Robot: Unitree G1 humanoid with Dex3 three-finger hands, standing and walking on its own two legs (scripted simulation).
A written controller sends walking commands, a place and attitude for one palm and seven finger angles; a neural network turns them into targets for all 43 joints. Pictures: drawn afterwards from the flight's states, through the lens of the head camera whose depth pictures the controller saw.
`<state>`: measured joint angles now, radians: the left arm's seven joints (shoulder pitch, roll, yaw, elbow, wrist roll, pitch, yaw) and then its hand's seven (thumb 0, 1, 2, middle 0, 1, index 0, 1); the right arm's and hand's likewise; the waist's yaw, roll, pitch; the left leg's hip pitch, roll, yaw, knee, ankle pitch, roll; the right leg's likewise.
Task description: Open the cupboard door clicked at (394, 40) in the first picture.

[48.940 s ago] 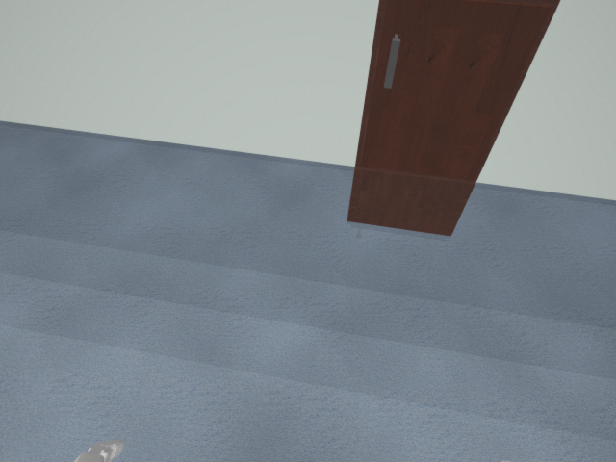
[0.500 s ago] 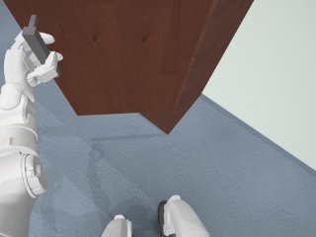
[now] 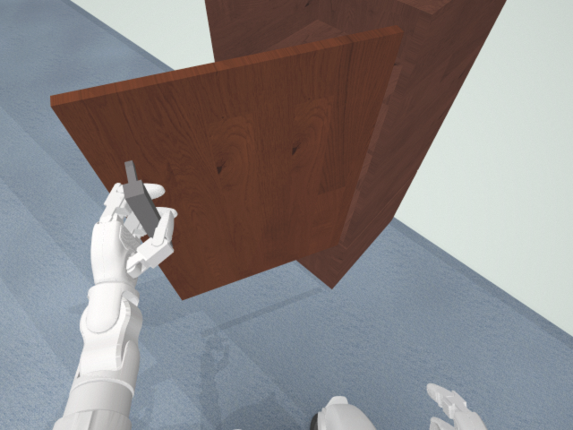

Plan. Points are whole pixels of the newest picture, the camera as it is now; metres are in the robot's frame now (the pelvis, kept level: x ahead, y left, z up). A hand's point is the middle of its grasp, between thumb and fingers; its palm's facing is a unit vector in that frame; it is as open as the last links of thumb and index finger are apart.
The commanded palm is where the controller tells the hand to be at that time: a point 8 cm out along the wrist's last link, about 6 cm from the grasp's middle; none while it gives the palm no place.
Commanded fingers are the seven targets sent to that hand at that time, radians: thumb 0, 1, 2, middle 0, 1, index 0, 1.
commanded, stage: pull the door open along its arc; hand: left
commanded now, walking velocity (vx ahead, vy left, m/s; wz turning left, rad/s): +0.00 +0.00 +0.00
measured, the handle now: (148, 207) +0.41 +0.20 +0.05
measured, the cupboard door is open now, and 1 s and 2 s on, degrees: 64 85 87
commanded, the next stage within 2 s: open thumb and fingers to let go in 0.48 s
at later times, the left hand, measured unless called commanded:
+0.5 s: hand (222, 305) +0.27 +0.08 +0.05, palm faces +0.44 -0.90 +0.02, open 6.3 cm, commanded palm +0.20 +0.12 +0.04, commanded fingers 0.00 0.90 0.90 -0.40 -1.35 -0.40 -1.35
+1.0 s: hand (229, 308) +0.27 +0.07 +0.05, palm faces +0.44 -0.90 +0.01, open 10.6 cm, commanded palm +0.22 +0.12 +0.04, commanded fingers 0.00 -0.50 0.30 -0.30 -1.20 -0.30 -1.20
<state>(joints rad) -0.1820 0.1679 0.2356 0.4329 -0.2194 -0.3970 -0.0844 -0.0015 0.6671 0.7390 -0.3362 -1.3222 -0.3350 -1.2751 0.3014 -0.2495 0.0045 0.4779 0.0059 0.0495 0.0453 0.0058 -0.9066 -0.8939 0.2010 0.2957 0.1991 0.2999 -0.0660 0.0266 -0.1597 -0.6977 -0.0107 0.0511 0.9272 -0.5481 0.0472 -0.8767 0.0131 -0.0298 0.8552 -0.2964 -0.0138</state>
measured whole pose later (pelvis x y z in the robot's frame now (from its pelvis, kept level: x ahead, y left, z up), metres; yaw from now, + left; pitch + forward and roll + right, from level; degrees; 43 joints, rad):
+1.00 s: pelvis -0.03 -0.05 +0.00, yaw +5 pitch +11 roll +1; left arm 0.03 -0.06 -0.11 0.24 0.01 -0.34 0.48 0.00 0.00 0.51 -0.33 -1.25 -0.34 -1.26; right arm 0.17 -0.19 0.01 0.58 -0.06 -0.04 -0.03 0.01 -0.91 -0.89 0.20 0.30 0.20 0.30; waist 0.00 0.02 -0.12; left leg -0.63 -0.02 -0.03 0.95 -0.51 -0.02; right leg -0.80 -0.02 -0.11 0.91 -0.31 -0.08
